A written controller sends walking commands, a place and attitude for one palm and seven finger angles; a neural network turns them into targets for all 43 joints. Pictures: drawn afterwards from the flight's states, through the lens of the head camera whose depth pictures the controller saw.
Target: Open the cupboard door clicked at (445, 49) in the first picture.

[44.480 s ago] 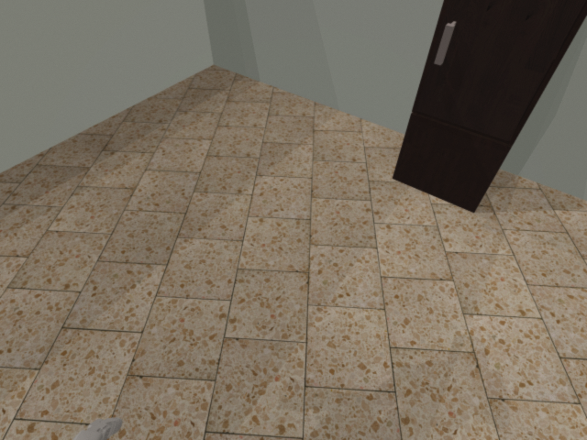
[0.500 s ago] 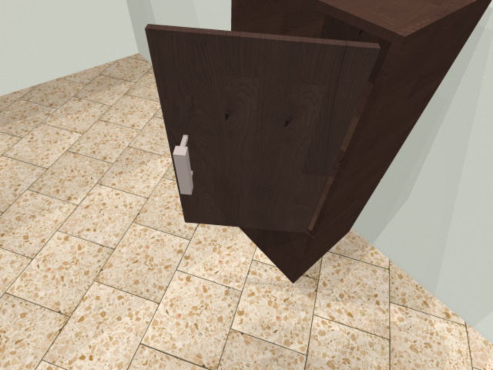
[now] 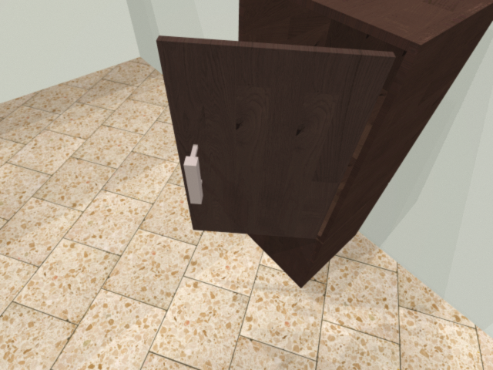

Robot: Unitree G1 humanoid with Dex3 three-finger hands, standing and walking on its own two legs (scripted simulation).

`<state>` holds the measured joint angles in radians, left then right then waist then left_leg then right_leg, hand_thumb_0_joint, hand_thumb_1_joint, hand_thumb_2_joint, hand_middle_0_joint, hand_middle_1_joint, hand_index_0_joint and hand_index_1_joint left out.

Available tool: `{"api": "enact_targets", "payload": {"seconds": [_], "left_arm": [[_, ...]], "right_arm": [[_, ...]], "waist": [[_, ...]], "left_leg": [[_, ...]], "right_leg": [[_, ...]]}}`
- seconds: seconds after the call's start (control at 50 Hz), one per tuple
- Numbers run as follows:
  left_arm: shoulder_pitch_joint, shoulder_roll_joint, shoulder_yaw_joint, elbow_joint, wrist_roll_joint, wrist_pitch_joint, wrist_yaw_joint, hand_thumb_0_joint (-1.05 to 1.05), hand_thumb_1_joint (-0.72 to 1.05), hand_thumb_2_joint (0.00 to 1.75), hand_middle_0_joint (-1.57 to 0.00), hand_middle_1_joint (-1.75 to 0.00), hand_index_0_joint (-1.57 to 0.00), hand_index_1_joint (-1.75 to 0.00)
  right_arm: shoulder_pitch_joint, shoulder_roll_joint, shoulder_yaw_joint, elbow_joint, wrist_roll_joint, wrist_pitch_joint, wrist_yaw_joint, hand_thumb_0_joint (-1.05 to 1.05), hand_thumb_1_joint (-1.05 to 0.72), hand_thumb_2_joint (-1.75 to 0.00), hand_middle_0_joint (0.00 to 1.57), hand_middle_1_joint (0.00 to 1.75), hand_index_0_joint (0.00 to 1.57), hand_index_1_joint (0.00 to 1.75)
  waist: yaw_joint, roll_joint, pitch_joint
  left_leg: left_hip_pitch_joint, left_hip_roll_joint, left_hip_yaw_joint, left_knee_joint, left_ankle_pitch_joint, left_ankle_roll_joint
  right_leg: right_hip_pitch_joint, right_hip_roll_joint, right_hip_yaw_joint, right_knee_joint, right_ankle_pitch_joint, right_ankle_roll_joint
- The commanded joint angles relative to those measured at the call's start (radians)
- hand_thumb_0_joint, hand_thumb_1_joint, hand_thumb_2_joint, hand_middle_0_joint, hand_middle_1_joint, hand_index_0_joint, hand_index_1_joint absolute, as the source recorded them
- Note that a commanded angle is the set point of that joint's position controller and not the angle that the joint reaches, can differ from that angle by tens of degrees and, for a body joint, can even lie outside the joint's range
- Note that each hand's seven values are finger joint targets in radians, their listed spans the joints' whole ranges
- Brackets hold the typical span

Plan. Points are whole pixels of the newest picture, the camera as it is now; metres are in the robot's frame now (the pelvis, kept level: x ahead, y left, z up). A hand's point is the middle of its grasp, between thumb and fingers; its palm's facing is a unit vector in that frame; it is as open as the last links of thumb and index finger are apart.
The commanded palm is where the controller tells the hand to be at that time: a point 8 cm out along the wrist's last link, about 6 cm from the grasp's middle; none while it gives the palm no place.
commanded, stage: come to a stop and stand still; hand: left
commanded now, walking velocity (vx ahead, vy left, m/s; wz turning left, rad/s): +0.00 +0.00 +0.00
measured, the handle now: (195, 174) +0.52 +0.15 -0.05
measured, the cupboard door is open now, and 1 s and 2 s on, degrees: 45 45 45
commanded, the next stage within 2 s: look again from close up in 0.50 s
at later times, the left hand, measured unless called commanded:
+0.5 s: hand out of the picture +0.03 +0.18 -0.18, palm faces +0.02 -0.98 -0.18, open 7.3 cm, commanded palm none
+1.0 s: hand out of the picture -0.03 +0.17 -0.18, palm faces +0.01 -0.98 -0.19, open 7.4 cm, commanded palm none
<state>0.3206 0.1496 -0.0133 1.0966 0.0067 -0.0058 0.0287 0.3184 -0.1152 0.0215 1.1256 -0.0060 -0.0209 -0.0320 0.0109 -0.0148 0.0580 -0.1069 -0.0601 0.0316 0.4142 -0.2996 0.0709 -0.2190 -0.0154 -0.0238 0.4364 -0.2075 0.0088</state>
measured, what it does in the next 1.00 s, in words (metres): stands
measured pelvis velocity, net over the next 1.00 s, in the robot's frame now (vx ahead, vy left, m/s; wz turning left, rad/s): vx -0.03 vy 0.01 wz -0.01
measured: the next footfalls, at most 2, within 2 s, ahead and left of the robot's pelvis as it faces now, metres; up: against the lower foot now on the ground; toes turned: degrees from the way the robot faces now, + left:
none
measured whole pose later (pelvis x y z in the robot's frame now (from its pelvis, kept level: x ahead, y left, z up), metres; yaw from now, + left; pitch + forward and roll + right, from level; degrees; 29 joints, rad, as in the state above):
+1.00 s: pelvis -0.03 +0.01 +0.00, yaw +0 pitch -3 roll +0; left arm 0.32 0.15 -0.02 1.08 0.02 0.00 0.03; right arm 0.29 -0.17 0.00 1.03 -0.01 -0.01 -0.02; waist 0.01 0.01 0.01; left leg -0.13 -0.08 0.05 0.47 -0.29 0.08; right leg -0.25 -0.03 -0.01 0.50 -0.20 0.01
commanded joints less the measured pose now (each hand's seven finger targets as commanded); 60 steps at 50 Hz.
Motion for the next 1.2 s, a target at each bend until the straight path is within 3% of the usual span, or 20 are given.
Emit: {"api": "enact_targets", "payload": {"seconds": [0.0, 0.16, 0.56, 0.58, 0.6, 0.62, 0.64, 0.66, 0.68, 0.74, 0.78, 0.8, 0.86, 0.9, 1.0, 1.12, 1.14, 1.16, 1.18], "left_arm": [[0.045, 0.072, 0.018, -0.032, 0.000, -0.018, 0.014, 0.00, 0.90, 0.90, -0.20, -0.30, -0.20, -0.30], [0.030, 0.064, 0.020, -0.016, 0.000, -0.012, 0.019, 0.00, 0.90, 0.90, -0.20, -0.30, -0.20, -0.30], [-0.009, 0.081, 0.028, -0.026, 0.001, -0.007, 0.018, 0.00, 0.90, 0.90, -0.20, -0.30, -0.20, -0.30], [0.084, 0.111, 0.027, 0.021, 0.012, -0.031, 0.056, 0.00, 0.90, 0.90, -0.20, -0.30, -0.20, -0.30], [0.099, 0.163, 0.038, 0.003, 0.014, -0.050, 0.049, 0.00, 0.90, 0.90, -0.20, -0.30, -0.20, -0.30], [0.070, 0.151, 0.040, -0.018, 0.004, -0.046, 0.042, 0.00, 0.90, 0.90, -0.20, -0.30, -0.20, -0.30], [0.049, 0.121, 0.030, -0.024, -0.001, -0.043, 0.038, 0.00, 0.90, 0.90, -0.20, -0.30, -0.20, -0.30], [0.029, 0.105, 0.020, -0.029, -0.002, -0.035, 0.036, 0.00, 0.90, 0.90, -0.20, -0.30, -0.20, -0.30], [0.023, 0.091, 0.017, -0.036, 0.000, -0.029, 0.032, 0.00, 0.90, 0.90, -0.20, -0.30, -0.20, -0.30], [0.001, 0.080, 0.010, -0.042, 0.002, -0.018, 0.023, 0.00, 0.90, 0.90, -0.20, -0.30, -0.20, -0.30], [-0.002, 0.078, 0.009, -0.049, 0.006, -0.007, 0.022, 0.00, 0.90, 0.90, -0.20, -0.30, -0.20, -0.30], [0.008, 0.086, 0.010, -0.050, 0.006, -0.006, 0.021, 0.00, 0.90, 0.90, -0.20, -0.30, -0.20, -0.30], [0.011, 0.094, 0.010, -0.054, 0.010, -0.005, 0.013, 0.00, 0.90, 0.90, -0.20, -0.30, -0.20, -0.30], [0.021, 0.097, 0.011, -0.063, 0.014, -0.005, 0.010, 0.00, 0.90, 0.90, -0.20, -0.30, -0.20, -0.30], [0.041, 0.104, 0.017, -0.072, 0.014, -0.013, 0.008, 0.00, 0.90, 0.90, -0.20, -0.30, -0.20, -0.30], [0.048, 0.101, 0.017, -0.063, 0.010, -0.020, 0.007, 0.00, 0.90, 0.90, -0.20, -0.30, -0.20, -0.30], [0.129, 0.109, 0.013, -0.029, 0.021, -0.029, 0.048, 0.00, 0.90, 0.90, -0.20, -0.30, -0.20, -0.30], [-0.642, 0.333, 0.144, -1.566, -0.208, -0.258, 0.036, 0.00, 0.88, 0.89, -0.20, -0.32, -0.20, -0.32], [-0.262, 0.261, 0.122, -1.290, -0.130, -0.195, 0.077, 0.00, 0.85, 0.88, -0.20, -0.33, -0.20, -0.33]], "right_arm": [[0.067, -0.109, -0.021, -0.013, 0.000, -0.023, -0.013, 0.00, -0.90, -0.90, 0.20, 0.30, 0.20, 0.30], [0.073, -0.100, -0.021, 0.006, -0.002, -0.024, -0.023, 0.00, -0.90, -0.90, 0.20, 0.30, 0.20, 0.30], [0.057, -0.117, -0.029, 0.008, -0.003, -0.022, -0.025, 0.00, -0.90, -0.90, 0.20, 0.30, 0.20, 0.30], [-0.030, -0.176, -0.036, -0.070, 0.014, -0.030, -0.014, 0.00, -0.90, -0.90, 0.20, 0.30, 0.20, 0.30], [-0.013, -0.170, -0.031, -0.111, 0.007, -0.032, -0.008, 0.00, -0.90, -0.90, 0.20, 0.30, 0.20, 0.30], [0.054, -0.132, -0.036, -0.102, 0.004, -0.038, -0.011, 0.00, -0.90, -0.90, 0.20, 0.30, 0.20, 0.30], [0.076, -0.133, -0.040, -0.089, -0.002, -0.035, -0.017, 0.00, -0.90, -0.90, 0.20, 0.30, 0.20, 0.30], [0.063, -0.134, -0.040, -0.094, -0.001, -0.028, -0.018, 0.00, -0.90, -0.90, 0.20, 0.30, 0.20, 0.30], [0.045, -0.134, -0.039, -0.106, 0.000, -0.021, -0.017, 0.00, -0.90, -0.90, 0.20, 0.30, 0.20, 0.30], [0.035, -0.141, -0.038, -0.122, -0.004, -0.010, -0.013, 0.00, -0.90, -0.90, 0.20, 0.30, 0.20, 0.30], [0.024, -0.151, -0.038, -0.122, -0.007, -0.015, -0.010, 0.00, -0.90, -0.90, 0.20, 0.30, 0.20, 0.30], [0.012, -0.148, -0.035, -0.123, -0.006, -0.013, -0.009, 0.00, -0.90, -0.90, 0.20, 0.30, 0.20, 0.30], [-0.004, -0.163, -0.038, -0.132, -0.005, -0.011, -0.001, 0.00, -0.90, -0.90, 0.20, 0.30, 0.20, 0.30], [-0.003, -0.171, -0.042, -0.138, -0.007, -0.008, 0.005, 0.00, -0.90, -0.90, 0.20, 0.30, 0.20, 0.30], [0.011, -0.172, -0.043, -0.132, -0.007, -0.012, 0.006, 0.00, -0.90, -0.90, 0.20, 0.30, 0.20, 0.30], [0.036, -0.154, -0.036, -0.101, -0.004, -0.013, 0.007, 0.00, -0.90, -0.90, 0.20, 0.30, 0.20, 0.30], [-0.064, -0.170, -0.023, -0.160, -0.002, -0.018, 0.012, 0.00, -0.90, -0.90, 0.20, 0.30, 0.20, 0.30], [-0.053, -0.320, -0.040, -0.522, 0.051, -0.166, -0.043, 0.00, -0.90, -0.90, 0.20, 0.30, 0.20, 0.30], [-0.168, -0.243, -0.001, -0.448, 0.058, -0.259, -0.072, 0.00, -0.90, -0.90, 0.20, 0.30, 0.20, 0.30]], "waist": [[-0.003, 0.012, -0.021], [-0.005, 0.036, -0.004], [-0.006, 0.014, -0.015], [0.023, 0.040, -0.052], [0.012, 0.075, -0.087], [-0.019, 0.102, -0.163], [-0.019, 0.101, -0.197], [-0.018, 0.070, -0.186], [-0.015, 0.044, -0.155], [-0.018, -0.064, 0.015], [-0.012, 0.039, 0.044], [-0.005, 0.054, 0.040], [-0.007, 0.014, 0.090], [-0.005, -0.003, 0.111], [-0.009, 0.006, 0.054], [-0.016, -0.010, 0.045], [0.034, -0.069, 0.064], [-0.124, 0.153, -0.427], [-0.030, 0.247, -0.321]], "left_leg": [[-0.071, 0.160, -0.111, -0.083, 0.333, -0.017], [-0.039, 0.164, -0.109, -0.076, 0.441, -0.019], [-0.003, 0.166, -0.110, -0.080, 0.488, -0.021], [-0.026, 0.193, -0.085, 0.101, 0.765, -0.053], [-0.075, 0.130, -0.054, 0.169, 0.767, -0.097], [-0.074, 0.114, -0.081, 0.095, 0.670, -0.112], [-0.049, 0.141, -0.098, 0.069, 0.676, -0.090], [-0.030, 0.164, -0.107, 0.065, 0.636, -0.067], [-0.038, 0.169, -0.105, 0.047, 0.541, -0.058], [-0.140, 0.151, -0.130, -0.027, 0.260, -0.037], [-0.156, 0.157, -0.151, -0.066, 0.297, -0.040], [-0.162, 0.162, -0.153, -0.075, 0.268, -0.034], [-0.223, 0.152, -0.173, -0.140, -0.058, -0.022], [-0.257, 0.149, -0.175, -0.163, -0.164, -0.015], [-0.226, 0.142, -0.168, -0.153, -0.149, -0.010], [-0.209, 0.133, -0.147, -0.126, -0.102, -0.014], [-0.224, 0.160, -0.069, 0.026, 0.097, -0.042], [0.013, 0.062, -0.087, -0.069, 0.118, -0.071], [-0.029, 0.088, -0.073, -0.093, 0.040, -0.075]], "right_leg": [[0.097, -0.088, 0.079, -0.007, 0.219, -0.053], [0.087, -0.083, 0.076, 0.009, 0.236, -0.050], [0.095, -0.083, 0.071, 0.011, 0.241, -0.050], [0.073, -0.111, 0.069, 0.034, 0.510, -0.027], [0.162, -0.130, 0.053, 0.073, 0.731, -0.047], [0.200, -0.142, 0.085, 0.176, 0.722, -0.066], [0.178, -0.140, 0.067, 0.179, 0.608, -0.064], [0.143, -0.122, 0.046, 0.140, 0.429, -0.059], [0.111, -0.106, 0.050, 0.104, 0.322, -0.057], [0.028, -0.092, 0.074, 0.056, 0.175, -0.060], [0.015, -0.070, 0.064, 0.066, 0.087, -0.053], [0.021, -0.065, 0.064, 0.056, 0.052, -0.052], [0.001, -0.065, 0.087, 0.008, -0.035, -0.051], [-0.010, -0.062, 0.090, -0.007, -0.070, -0.052], [-0.002, -0.069, 0.107, -0.035, -0.081, -0.052], [-0.015, -0.085, 0.127, -0.070, -0.103, -0.054], [-0.012, -0.108, 0.091, 0.021, 0.216, -0.032], [0.070, 0.000, 0.024, 0.068, 0.067, -0.032], [-0.004, 0.027, -0.001, 0.116, -0.072, -0.067]]}}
